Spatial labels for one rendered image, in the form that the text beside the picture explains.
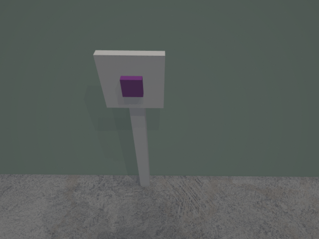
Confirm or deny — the panel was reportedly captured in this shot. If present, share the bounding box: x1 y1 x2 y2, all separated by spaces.
93 50 165 186

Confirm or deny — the button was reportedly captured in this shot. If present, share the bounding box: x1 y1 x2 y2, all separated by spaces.
120 76 144 97

